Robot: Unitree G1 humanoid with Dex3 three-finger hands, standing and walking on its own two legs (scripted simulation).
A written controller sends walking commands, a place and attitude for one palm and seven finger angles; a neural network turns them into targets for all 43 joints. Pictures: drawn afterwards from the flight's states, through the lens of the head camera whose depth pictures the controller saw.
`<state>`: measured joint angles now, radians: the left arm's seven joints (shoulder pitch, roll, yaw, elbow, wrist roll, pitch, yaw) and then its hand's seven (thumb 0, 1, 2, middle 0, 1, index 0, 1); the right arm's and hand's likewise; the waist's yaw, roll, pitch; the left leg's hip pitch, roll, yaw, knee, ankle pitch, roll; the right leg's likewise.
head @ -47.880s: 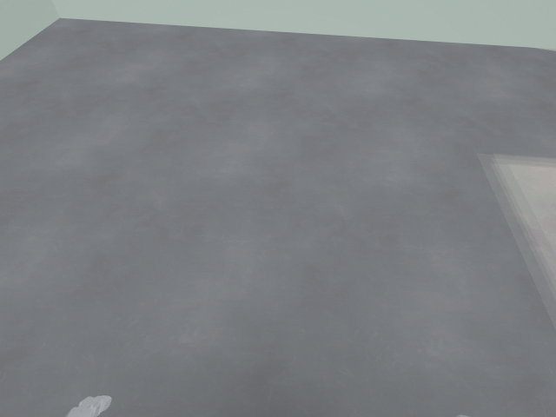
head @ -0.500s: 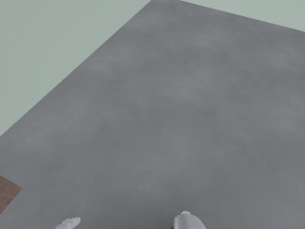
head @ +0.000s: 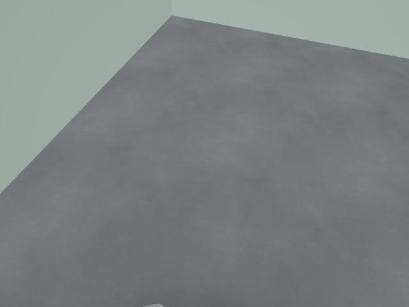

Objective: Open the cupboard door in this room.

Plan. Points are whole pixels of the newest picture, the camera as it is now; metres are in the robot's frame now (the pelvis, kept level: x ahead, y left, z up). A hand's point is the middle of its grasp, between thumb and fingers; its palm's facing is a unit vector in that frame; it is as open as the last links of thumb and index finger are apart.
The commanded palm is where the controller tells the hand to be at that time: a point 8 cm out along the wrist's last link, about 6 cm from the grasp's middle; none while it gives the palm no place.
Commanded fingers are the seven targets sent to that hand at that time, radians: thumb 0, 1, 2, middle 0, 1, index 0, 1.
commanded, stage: walk to a spot facing it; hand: left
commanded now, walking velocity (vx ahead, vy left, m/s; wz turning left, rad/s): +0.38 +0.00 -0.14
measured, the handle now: out of the picture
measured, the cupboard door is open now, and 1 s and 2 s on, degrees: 46 46 46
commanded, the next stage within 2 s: turn to face it in 0.62 s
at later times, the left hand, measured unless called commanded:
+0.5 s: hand (150, 267) +0.23 +0.14 -0.15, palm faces +0.05 -0.98 -0.18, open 7.3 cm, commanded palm none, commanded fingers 0.00 0.90 0.90 -0.20 -0.30 -0.20 -0.30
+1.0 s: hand (165, 174) +0.49 +0.14 -0.15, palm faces +0.14 -0.97 -0.22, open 7.3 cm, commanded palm none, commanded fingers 0.00 0.90 0.90 -0.20 -0.30 -0.20 -0.30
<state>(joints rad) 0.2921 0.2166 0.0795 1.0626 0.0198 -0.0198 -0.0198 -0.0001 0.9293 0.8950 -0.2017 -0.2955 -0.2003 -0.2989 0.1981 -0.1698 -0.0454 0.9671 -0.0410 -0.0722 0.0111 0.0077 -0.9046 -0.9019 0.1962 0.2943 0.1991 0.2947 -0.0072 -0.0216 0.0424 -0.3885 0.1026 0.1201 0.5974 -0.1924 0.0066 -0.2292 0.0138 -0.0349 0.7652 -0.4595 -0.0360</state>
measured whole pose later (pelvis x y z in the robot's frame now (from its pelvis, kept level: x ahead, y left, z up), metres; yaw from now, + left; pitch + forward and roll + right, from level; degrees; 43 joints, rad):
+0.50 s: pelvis +0.22 -0.05 +0.02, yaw +0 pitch +1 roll +0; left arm 0.29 0.18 0.07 1.08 0.03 -0.07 -0.01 0.00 0.93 0.90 -0.20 -0.30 -0.20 -0.30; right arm 0.22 -0.18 -0.06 1.04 -0.02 -0.02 0.03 0.01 -0.91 -0.90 0.19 0.29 0.20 0.29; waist 0.00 -0.03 0.04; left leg -0.47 0.11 0.11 0.76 -0.28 -0.04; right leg -0.12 -0.03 -0.14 0.37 -0.26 -0.03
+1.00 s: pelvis +0.41 -0.06 +0.00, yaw +8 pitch -1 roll +1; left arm 0.14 0.18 0.06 0.97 0.03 -0.03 0.01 0.01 0.92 0.90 -0.20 -0.29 -0.20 -0.30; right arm 0.31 -0.18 -0.06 1.09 -0.01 0.04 0.00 0.01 -0.92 -0.90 0.20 0.29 0.20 0.29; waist -0.03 0.00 0.06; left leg -0.40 0.04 0.06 0.95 -0.50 -0.03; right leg -0.32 -0.11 -0.15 0.60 -0.27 0.00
